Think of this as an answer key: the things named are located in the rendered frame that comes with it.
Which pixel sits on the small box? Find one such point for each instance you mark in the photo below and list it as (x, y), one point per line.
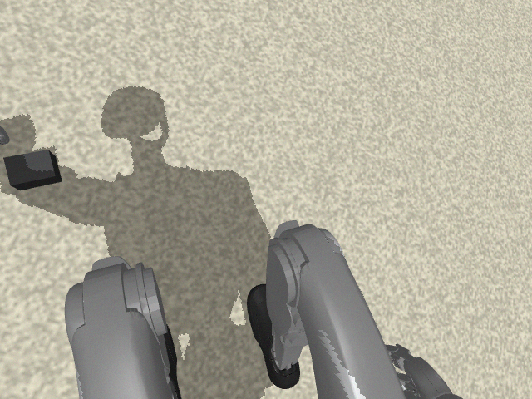
(32, 170)

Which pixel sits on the left robot foot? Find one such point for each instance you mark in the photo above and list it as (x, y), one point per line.
(173, 364)

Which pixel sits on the right robot hand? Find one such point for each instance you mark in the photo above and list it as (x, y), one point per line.
(421, 381)

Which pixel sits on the right robot foot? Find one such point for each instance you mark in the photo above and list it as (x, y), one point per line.
(262, 330)

